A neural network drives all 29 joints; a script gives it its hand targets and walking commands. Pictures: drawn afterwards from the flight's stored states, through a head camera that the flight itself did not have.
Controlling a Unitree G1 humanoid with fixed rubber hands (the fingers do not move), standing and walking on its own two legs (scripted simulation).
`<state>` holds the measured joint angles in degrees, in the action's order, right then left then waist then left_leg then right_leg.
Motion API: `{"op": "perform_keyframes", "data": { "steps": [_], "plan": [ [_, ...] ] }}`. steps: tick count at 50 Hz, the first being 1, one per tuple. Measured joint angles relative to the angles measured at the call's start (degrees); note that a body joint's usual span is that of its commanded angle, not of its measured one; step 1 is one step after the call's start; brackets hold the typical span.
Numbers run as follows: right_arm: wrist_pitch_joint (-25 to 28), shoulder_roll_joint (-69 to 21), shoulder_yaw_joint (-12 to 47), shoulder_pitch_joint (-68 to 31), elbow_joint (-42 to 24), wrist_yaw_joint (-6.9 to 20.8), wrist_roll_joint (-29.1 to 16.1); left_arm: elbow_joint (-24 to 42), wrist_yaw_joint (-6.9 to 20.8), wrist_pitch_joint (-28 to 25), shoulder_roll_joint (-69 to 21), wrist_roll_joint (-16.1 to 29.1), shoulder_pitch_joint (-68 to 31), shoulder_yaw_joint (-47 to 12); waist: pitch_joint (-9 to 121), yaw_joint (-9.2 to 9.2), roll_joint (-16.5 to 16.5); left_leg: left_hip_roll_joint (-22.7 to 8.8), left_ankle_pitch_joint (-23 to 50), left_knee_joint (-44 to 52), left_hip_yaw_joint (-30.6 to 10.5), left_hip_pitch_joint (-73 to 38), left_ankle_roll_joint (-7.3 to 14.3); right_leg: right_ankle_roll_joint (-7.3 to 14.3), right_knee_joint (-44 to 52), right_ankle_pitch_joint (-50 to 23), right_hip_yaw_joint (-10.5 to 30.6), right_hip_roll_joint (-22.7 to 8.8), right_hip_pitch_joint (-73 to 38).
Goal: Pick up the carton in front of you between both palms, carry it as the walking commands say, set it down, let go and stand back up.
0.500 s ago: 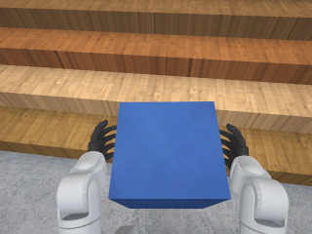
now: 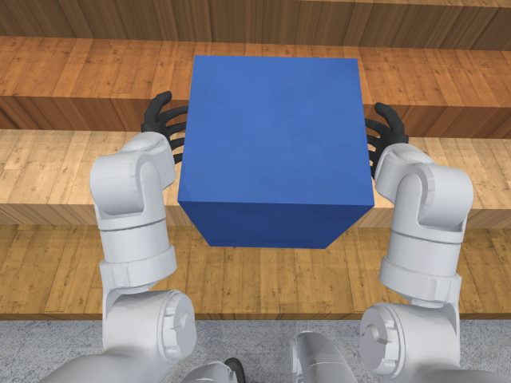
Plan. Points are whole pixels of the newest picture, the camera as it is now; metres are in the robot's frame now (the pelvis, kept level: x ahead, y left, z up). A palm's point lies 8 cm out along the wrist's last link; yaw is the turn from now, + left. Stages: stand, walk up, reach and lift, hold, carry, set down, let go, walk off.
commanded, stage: carry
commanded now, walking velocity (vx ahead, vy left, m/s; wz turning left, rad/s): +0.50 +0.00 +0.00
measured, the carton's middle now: (270, 168) +0.41 -0.01 +0.06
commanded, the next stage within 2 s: none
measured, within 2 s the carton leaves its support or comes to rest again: neither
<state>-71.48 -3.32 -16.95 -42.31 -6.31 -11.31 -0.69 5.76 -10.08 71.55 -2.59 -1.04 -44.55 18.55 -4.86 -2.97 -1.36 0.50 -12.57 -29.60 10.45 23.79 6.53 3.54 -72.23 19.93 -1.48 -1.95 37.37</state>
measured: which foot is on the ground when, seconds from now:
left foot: down 0.00-0.34, up 0.36-0.82, down 0.84-1.00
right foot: up 0.00-0.32, down 0.34-0.86, up 0.88-1.00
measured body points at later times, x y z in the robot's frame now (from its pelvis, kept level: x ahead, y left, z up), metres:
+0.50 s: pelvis +0.38 -0.08 +0.10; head +0.48 -0.04 +0.53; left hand +0.71 +0.15 +0.17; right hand +0.76 -0.15 +0.17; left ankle +0.25 +0.05 -0.40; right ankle +0.46 -0.11 -0.57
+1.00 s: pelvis +0.70 -0.06 +0.29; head +0.71 -0.10 +0.73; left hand +1.09 +0.03 +0.44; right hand +1.04 -0.27 +0.42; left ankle +0.77 +0.01 -0.41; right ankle +0.64 -0.16 -0.21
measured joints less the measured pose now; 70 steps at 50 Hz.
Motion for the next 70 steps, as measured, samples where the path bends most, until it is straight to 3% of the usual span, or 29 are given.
{"op": "perform_keyframes", "data": {
  "steps": [5,9,11,13,15,17,18,20,21,23,26,30,33,36,39,42,43,45,47,48,50,53,59,62,64,66,67,69,70],
  "plan": [
    [2.37,-1.9,-1.1,0.24,-2.61,1.05,1.14,2.98,1.36,-2.59,-1.38,-1.46,0.85,0.76,-0.38,-0.39,0.8,0.05,-4.74,0.85,-1.34,-4.53,-0.83,0.54,-2.5,1.58,-1.5,-0.71,11.15],
    [2.85,-3.62,0.34,3.82,-6.18,1.33,1.6,8.0,2.3,-2.79,-2.62,-1.63,5.51,0.55,1.23,-2.08,1.06,0.28,-10.5,0.49,-3.26,-10.3,-2.0,2.11,-26.02,9.75,-1.8,-0.58,22.58],
    [2.79,-3.91,1.44,5.98,-7.82,1.33,1.39,10.36,2.53,-2.58,-3.3,-1.8,7.94,0.19,2.03,-3.22,1.17,-0.27,-12.81,2.14,-4.6,-14.7,-3.78,2.97,-39.5,16.84,-1.49,0.44,28.56],
    [2.54,-3.38,2.14,7.68,-9.24,1.3,0.64,11.89,2.57,-2.53,-4.03,-2.23,9.58,-0.67,2.07,-3.92,1.45,-1.38,-13.9,6.13,-5.9,-20.29,-4.68,3.41,-41.17,22.12,-2.42,0.61,33.77],
    [2.21,-2.26,1.97,9.02,-10.25,1.28,-0.52,11.85,2.32,-3.01,-4.88,-2.82,10.28,-1.97,1.55,-2.72,1.96,-3.49,-7.75,11.43,-5.82,-26.32,-4.79,3.87,-25.95,17.22,-5.22,0.76,34.06],
    [1.85,-1.51,0.94,11.6,-10.99,1.32,-1.35,9.56,1.91,-3.68,-5.41,-2.87,10.98,-4.11,1.04,1.24,1.19,-4.91,-6.29,5.8,-5.02,-27.27,-4.14,3.63,-5.55,4.31,-7.37,2.93,25.57],
    [1.59,-1.09,0.22,12.33,-11.19,1.64,-1.55,8.52,1.51,-3.95,-5.76,-2.91,11.04,-5.02,-0.12,4.15,1.67,-5.96,-4.21,-5.61,-6.2,-24.08,-4.06,3.92,-1.62,-3.0,-8.14,4.3,21.46],
    [2.48,-0.9,-0.24,10.96,-9.66,2.53,-0.98,7.83,0.16,-4.69,-5.05,-2.62,10.64,-5.96,-2.9,8.15,2.26,-1.58,-2.23,-38.59,-15.87,-11.08,-4.88,5.21,-0.52,1.49,-8.68,6.13,17.04],
    [3.0,-1.15,-0.33,10.25,-8.79,3.02,-0.27,7.63,-0.32,-5.12,-4.45,-1.93,10.86,-6.1,-4.32,9.58,2.8,1.21,-1.0,-51.93,-19.3,-5.63,-4.77,5.66,1.46,3.12,-8.85,7.13,14.12],
    [3.57,-2.81,-0.61,10.17,-8.48,3.71,1.7,7.52,-1.01,-5.53,-3.48,0.01,11.75,-5.85,-5.95,11.3,3.37,4.47,0.57,-67.55,-21.8,3.62,-4.07,5.71,8.38,2.97,-8.93,8.62,7.44],
    [4.18,-5.43,-1.3,11.7,-10.0,4.47,4.96,5.79,-1.18,-6.04,-2.92,2.19,11.27,-5.1,-5.9,12.8,1.76,5.28,-1.0,-75.25,-18.64,15.7,-1.93,5.75,21.55,0.42,-7.64,9.26,-3.1],
    [5.11,-5.94,-1.66,12.35,-9.68,5.62,7.79,1.37,-0.71,-7.11,-2.21,2.51,8.78,-5.34,-2.55,13.65,-0.8,2.44,-7.7,-70.86,-9.26,26.94,-0.62,5.26,37.9,-2.99,-4.07,8.03,-16.17],
    [4.93,-4.73,-0.65,10.91,-7.41,5.38,8.91,-2.01,-0.41,-7.04,-1.09,2.12,6.14,-5.51,1.93,13.75,-0.73,0.96,-13.06,-79.15,-5.3,36.75,0.71,4.86,44.42,-3.05,-0.91,6.9,-22.98],
    [3.46,-3.86,0.84,8.8,-4.95,4.13,8.87,-4.54,0.23,-5.96,0.78,2.6,4.29,-4.72,5.4,11.96,0.45,-0.71,-15.12,-81.15,-3.44,44.85,0.77,3.58,48.94,-1.36,1.74,5.43,-30.04],
    [0.39,-2.97,2.3,6.67,-2.9,1.83,7.48,-5.91,1.52,-3.64,1.8,3.14,3.31,-2.9,8.28,7.76,0.75,-1.3,-11.65,-62.08,0.79,43.47,1.45,3.99,56.99,-9.16,1.13,2.93,-37.16],
    [-2.44,-2.02,4.13,5.48,0.68,-0.2,5.06,-5.42,2.42,-1.06,0.95,1.67,5.55,-0.27,10.38,1.59,2.63,1.12,-5.42,-39.76,3.88,29.09,2.38,3.9,51.22,-12.73,-2.64,2.32,-37.33],
    [-2.91,-1.94,4.69,4.6,2.08,-0.77,4.44,-4.81,2.87,-0.25,0.88,0.94,6.07,0.68,9.53,-0.9,2.06,2.37,-8.65,-35.52,4.37,24.45,2.46,2.91,41.62,-16.4,-2.97,0.95,-33.41],
    [-3.02,-1.14,5.78,2.02,4.65,-1.73,3.18,-4.16,4.08,0.26,0.95,-0.64,5.75,2.19,7.0,-5.25,0.9,3.81,-8.97,-31.11,5.23,19.2,2.95,-1.38,4.9,-14.74,3.32,2.45,-18.76],
    [-2.83,0.21,6.64,1.36,6.17,-2.5,0.96,-3.21,4.7,0.36,-0.56,-2.67,6.09,3.6,5.58,-7.94,0.32,5.08,-7.45,-24.98,4.86,13.06,3.31,-0.83,-23.47,-12.2,7.33,5.64,-7.17],
    [-2.85,1.02,6.77,1.13,6.56,-2.77,-0.28,-2.47,4.78,0.45,-1.72,-3.74,6.25,4.22,5.03,-8.56,0.62,5.26,-6.58,-21.45,4.17,9.83,2.75,0.23,-31.04,-11.33,7.9,6.24,-2.72],
    [-2.72,2.65,6.87,-0.3,7.32,-3.0,-2.41,-0.72,4.78,0.66,-3.25,-5.48,5.93,4.76,4.04,-8.73,1.86,4.5,-5.28,-14.87,2.39,4.02,1.05,2.0,-35.9,-9.12,7.31,5.39,4.77],
    [-1.89,3.59,6.63,-4.33,8.96,-3.13,-3.83,1.37,4.59,1.48,-2.37,-6.09,4.13,4.52,4.17,-7.52,2.47,2.2,-4.19,-7.13,0.17,-2.25,-0.46,3.44,-33.41,-4.34,4.15,1.93,13.76],
    [-3.14,1.96,2.69,-9.53,11.3,-1.88,-0.54,-0.43,3.41,4.72,1.09,-4.54,-0.14,3.23,7.89,-4.83,0.48,-2.98,-4.71,4.15,-4.61,-12.25,-3.78,4.2,-47.99,10.17,1.81,-2.53,33.02],
    [-4.83,1.89,-0.28,-8.87,10.7,-0.62,0.6,-2.41,1.69,6.1,0.54,-4.16,-1.53,2.03,8.44,-1.48,0.99,-7.15,-1.7,14.57,-5.88,-20.12,-4.59,3.47,-26.9,6.85,-2.59,-4.59,33.53],
    [-5.8,1.75,-2.97,-8.12,9.9,0.72,1.48,-4.82,0.69,6.34,0.2,-3.53,-2.83,0.89,9.18,1.14,1.34,-9.9,1.73,18.07,-4.6,-22.57,-4.43,3.87,-9.91,2.15,-5.86,-3.66,27.03],
    [-6.01,1.64,-5.22,-6.71,8.87,1.96,2.72,-7.3,-0.75,5.56,-0.42,-3.08,-3.38,-0.9,8.65,5.8,0.94,-12.55,4.51,9.49,-2.19,-20.45,-4.41,3.66,3.1,3.3,-7.38,-0.11,16.66],
    [-5.43,1.54,-6.13,-6.51,8.95,2.8,3.62,-7.79,-1.28,4.82,-0.84,-3.06,-3.16,-1.41,7.39,8.57,1.73,-13.47,7.96,-2.21,-4.45,-16.45,-4.81,3.14,4.29,3.92,-8.07,1.19,14.39],
    [-3.88,1.24,-7.63,-5.77,9.31,4.57,5.33,-8.43,-2.41,3.18,-1.59,-2.33,-1.88,-2.39,4.79,12.15,2.83,-7.65,6.81,-35.52,-14.28,-4.37,-5.81,3.27,7.29,2.48,-8.21,2.14,10.48],
    [-3.44,0.72,-8.13,-4.85,8.95,5.16,6.15,-8.42,-2.82,2.47,-1.96,-1.8,-0.57,-2.78,3.78,13.03,3.74,-4.06,5.96,-49.43,-16.8,0.4,-5.18,3.32,10.09,1.44,-8.23,2.52,7.7]
  ]
}}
